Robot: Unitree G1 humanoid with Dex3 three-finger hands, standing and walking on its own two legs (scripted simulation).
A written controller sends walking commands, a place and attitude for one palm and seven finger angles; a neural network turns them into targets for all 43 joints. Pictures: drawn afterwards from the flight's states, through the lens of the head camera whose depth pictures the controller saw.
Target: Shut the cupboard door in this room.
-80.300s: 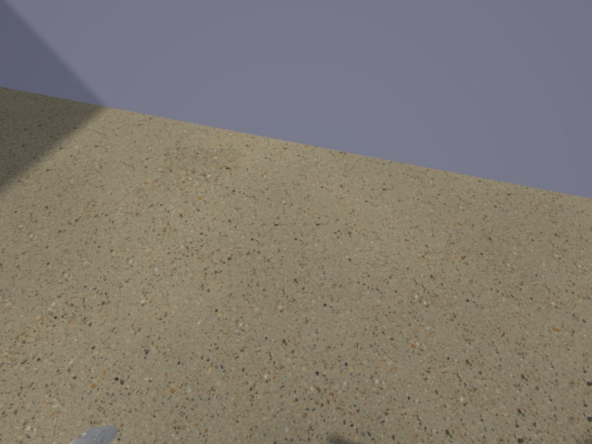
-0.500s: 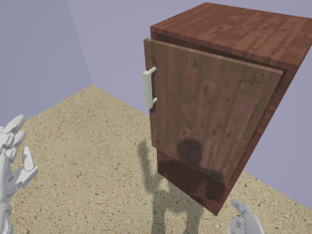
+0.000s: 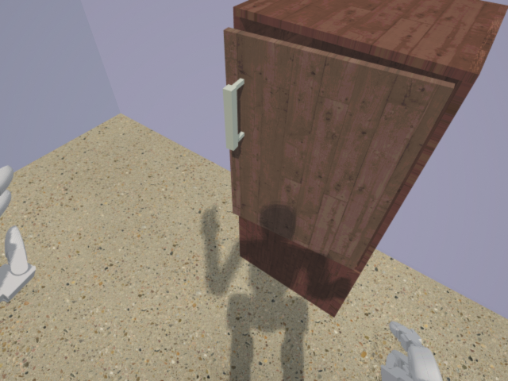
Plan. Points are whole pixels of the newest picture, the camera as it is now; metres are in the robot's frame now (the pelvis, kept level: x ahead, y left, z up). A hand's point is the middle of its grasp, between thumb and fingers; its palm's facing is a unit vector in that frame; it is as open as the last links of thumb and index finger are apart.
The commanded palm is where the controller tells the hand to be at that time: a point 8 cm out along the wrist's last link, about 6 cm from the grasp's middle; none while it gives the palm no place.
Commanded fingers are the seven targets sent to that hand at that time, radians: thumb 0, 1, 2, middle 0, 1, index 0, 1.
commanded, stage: step back with the hand held close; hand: left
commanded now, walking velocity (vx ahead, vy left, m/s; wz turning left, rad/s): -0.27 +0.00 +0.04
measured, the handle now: (235, 115) +0.65 +0.09 +0.07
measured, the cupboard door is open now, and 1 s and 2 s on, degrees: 6 6 6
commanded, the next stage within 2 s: stop stepping back and stand still in 1.02 s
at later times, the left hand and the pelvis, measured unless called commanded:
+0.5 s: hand (0, 316) +0.15 +0.26 +0.17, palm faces +0.47 -0.75 -0.46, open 7.4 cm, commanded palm +0.08 +0.30 +0.18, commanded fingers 0.00 0.90 0.90 -0.20 -0.30 -0.20 -0.30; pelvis -0.05 -0.01 -0.02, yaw +2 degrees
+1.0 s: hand out of the picture +0.10 +0.25 +0.17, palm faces +0.39 -0.83 -0.39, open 7.4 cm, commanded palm +0.03 +0.29 +0.18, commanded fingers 0.00 0.90 0.90 -0.20 -0.30 -0.20 -0.30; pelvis -0.12 -0.01 +0.00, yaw -1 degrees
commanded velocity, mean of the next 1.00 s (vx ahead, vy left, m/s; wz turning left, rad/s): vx -0.37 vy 0.00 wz -0.01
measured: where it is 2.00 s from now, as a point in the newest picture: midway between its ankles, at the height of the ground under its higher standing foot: outside the picture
